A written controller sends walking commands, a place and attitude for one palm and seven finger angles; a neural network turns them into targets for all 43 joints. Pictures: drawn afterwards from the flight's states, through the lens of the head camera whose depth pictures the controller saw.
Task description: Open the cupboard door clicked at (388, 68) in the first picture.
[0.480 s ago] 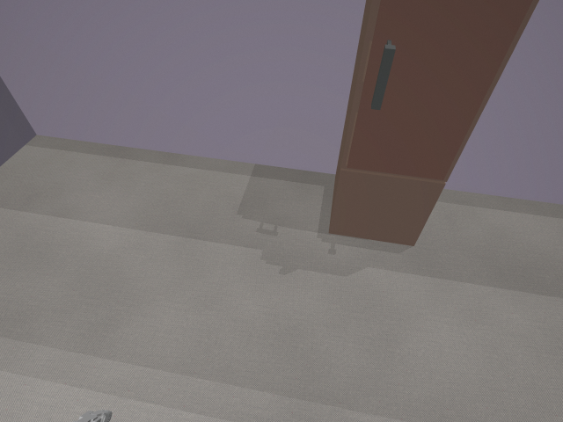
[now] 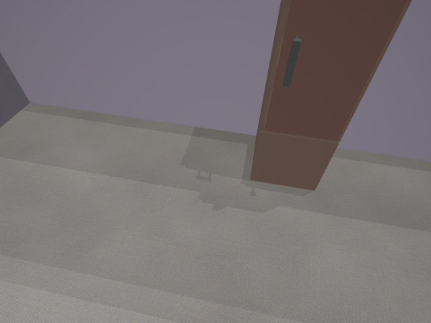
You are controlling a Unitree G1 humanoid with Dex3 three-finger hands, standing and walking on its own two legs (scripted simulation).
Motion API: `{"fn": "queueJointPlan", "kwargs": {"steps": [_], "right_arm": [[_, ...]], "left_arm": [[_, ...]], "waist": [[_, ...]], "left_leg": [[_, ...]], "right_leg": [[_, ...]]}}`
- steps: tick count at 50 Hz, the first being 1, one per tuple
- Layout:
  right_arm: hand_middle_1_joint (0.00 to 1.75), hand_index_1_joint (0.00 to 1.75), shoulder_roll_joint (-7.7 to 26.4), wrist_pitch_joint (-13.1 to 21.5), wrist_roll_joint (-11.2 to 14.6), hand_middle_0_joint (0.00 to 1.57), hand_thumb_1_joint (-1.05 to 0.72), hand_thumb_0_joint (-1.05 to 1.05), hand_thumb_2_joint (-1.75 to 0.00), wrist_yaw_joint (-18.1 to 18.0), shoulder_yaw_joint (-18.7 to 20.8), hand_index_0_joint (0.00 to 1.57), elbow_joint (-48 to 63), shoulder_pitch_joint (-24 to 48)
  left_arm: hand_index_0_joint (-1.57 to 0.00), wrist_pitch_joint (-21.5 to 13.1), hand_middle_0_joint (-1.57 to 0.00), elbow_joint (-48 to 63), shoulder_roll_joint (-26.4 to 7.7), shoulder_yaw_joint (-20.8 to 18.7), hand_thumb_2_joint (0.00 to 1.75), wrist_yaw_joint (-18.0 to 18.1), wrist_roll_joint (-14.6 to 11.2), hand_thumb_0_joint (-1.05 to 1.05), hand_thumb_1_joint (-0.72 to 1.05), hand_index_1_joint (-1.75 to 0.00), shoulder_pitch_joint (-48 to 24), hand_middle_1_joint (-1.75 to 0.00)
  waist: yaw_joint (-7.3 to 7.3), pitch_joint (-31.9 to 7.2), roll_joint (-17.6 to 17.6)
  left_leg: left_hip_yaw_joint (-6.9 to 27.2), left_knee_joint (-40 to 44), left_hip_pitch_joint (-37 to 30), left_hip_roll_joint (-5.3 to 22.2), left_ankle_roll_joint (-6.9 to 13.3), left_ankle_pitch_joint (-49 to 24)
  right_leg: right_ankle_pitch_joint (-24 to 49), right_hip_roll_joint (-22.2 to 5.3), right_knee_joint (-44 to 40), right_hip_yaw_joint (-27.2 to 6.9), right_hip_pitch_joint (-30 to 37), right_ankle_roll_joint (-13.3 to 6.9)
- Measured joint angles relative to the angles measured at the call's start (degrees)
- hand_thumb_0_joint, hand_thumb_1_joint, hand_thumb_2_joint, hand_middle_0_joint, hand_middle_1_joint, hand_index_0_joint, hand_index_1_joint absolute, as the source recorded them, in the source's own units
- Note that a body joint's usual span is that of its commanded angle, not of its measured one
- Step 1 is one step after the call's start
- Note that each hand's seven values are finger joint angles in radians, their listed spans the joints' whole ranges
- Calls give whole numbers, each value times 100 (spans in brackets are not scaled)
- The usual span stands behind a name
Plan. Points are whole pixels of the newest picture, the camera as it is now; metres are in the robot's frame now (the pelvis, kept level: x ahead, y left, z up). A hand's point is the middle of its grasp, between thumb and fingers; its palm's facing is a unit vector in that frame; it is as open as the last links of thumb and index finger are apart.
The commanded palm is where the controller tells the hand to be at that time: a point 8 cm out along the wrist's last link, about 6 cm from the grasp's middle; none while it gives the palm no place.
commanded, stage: stand and wait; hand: left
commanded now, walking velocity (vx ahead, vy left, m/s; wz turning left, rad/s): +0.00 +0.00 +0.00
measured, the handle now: (291, 61) +1.00 -0.22 +0.02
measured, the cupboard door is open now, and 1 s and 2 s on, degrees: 0 0 0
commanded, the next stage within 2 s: look at it before walking up in 0.34 s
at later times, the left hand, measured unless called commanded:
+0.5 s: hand out of the picture +0.07 +0.24 -0.15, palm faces -0.03 -0.94 -0.33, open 7.4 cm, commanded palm none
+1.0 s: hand out of the picture +0.06 +0.24 -0.15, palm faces -0.03 -0.94 -0.33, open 7.4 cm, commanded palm none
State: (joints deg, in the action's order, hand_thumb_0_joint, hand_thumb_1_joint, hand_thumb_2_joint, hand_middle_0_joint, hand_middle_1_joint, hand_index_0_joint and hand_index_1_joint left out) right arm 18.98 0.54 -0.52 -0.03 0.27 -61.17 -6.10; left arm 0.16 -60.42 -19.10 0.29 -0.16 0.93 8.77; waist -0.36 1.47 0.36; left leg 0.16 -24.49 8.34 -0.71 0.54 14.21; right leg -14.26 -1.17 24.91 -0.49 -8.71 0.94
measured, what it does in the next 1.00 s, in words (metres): stands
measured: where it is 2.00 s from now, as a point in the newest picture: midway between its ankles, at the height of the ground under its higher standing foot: outside the picture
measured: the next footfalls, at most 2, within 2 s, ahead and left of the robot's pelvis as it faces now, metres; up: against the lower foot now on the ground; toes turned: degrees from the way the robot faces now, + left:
left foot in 1.92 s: +0.03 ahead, +0.12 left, +0.00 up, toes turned -24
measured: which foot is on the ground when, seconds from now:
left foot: down 0.00-1.00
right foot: down 0.00-1.00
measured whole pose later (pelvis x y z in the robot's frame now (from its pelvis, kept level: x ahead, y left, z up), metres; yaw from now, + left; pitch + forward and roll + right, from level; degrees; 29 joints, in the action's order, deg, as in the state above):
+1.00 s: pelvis -0.01 -0.01 +0.00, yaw +0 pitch -2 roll +0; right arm 19.3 0.8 -0.3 0.1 0.0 -63.9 -6.5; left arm -0.3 -62.6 -19.3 0.3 -0.3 1.0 8.3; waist -0.2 1.8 0.0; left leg 0.2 -21.0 7.3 0.0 -0.2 11.7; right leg -11.9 -0.4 21.8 -0.4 -7.9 0.3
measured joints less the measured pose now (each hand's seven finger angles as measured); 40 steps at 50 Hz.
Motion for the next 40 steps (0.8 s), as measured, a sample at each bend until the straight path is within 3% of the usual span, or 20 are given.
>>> {"fn": "queueJointPlan", "kwargs": {"steps": [40], "right_arm": [[30, 30, 11, 30, 24, 21, -91, 1, -90, 17, -20, 20, -277, -80]], "left_arm": [[-20, -42, -21, -199, -8, -3, 90, -9, 5, 0, 91, -30, -63, -30]], "waist": [[31, 18, -34]], "left_leg": [[6, 306, -74, 58, -64, -238]], "right_leg": [[223, 56, -267, 6, 50, -53]]}}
